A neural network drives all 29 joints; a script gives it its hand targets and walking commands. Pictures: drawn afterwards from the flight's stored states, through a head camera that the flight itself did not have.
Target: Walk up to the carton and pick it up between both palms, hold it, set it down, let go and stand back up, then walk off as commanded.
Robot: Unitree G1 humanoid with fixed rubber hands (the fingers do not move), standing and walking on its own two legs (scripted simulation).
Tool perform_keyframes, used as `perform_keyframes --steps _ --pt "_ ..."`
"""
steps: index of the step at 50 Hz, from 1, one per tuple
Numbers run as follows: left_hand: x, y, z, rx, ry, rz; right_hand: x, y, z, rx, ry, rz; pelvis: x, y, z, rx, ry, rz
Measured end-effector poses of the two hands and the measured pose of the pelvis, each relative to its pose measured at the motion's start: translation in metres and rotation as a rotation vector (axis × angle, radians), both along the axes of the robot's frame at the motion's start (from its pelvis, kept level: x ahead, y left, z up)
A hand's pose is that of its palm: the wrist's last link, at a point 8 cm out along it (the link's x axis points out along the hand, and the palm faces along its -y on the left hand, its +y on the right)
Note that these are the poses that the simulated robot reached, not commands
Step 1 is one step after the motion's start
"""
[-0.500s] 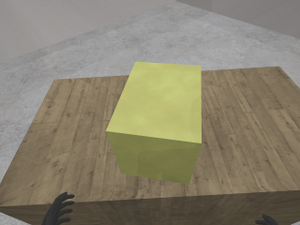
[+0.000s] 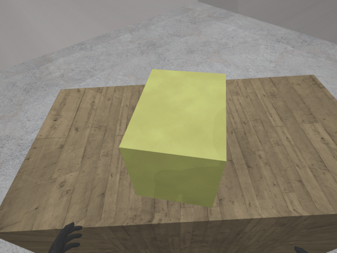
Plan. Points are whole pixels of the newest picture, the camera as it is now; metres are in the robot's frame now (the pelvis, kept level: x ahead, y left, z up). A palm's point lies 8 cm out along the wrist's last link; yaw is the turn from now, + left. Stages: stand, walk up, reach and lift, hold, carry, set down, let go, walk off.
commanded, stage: stand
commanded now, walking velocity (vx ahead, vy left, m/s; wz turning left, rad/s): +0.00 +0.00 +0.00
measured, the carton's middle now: (180, 135) +0.45 -0.02 -0.02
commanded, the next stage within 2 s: walk off in 1.14 s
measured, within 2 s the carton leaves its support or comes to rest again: neither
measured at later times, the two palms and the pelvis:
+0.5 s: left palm out of the picture +0.11 +0.29 -0.07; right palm out of the picture +0.05 -0.29 -0.11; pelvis -0.01 +0.00 +0.00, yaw +0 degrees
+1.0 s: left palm out of the picture +0.10 +0.30 -0.08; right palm out of the picture +0.04 -0.30 -0.11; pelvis -0.02 +0.00 +0.00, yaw +0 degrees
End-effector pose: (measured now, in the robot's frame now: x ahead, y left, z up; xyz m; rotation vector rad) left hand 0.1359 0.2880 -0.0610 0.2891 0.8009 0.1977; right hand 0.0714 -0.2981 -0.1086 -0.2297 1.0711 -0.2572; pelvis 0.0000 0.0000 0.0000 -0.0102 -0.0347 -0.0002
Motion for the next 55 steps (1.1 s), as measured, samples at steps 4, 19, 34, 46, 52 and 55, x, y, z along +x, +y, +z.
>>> perform_keyframes --steps 4,19,34,46,52,55 --pt "-0.002 0.001 0.000 0.002 0.000 0.003 -0.002 0.001 -0.001 0.002 0.004 -0.002 -0.001 0.000 0.000 0.000 -0.002 0.000" --pt "-0.019 0.006 -0.005 0.000 0.015 0.018 -0.018 0.003 -0.001 -0.001 0.016 -0.012 -0.012 0.003 0.000 -0.004 -0.017 0.000" --pt "-0.030 0.008 -0.011 -0.010 0.054 0.023 -0.025 0.003 -0.001 -0.004 0.030 -0.016 -0.016 0.004 0.000 -0.005 -0.022 0.000" --pt "-0.036 0.009 -0.017 -0.009 0.092 0.030 -0.031 0.001 -0.003 -0.008 0.064 -0.019 -0.016 0.004 0.000 -0.005 -0.022 0.000" --pt "-0.038 0.009 -0.017 -0.007 0.097 0.034 -0.028 0.001 -0.003 -0.008 0.056 -0.017 -0.017 0.004 0.000 -0.005 -0.023 0.000" --pt "-0.039 0.009 -0.017 -0.008 0.096 0.033 -0.025 0.002 -0.002 -0.008 0.047 -0.015 -0.018 0.004 0.000 -0.006 -0.024 0.000"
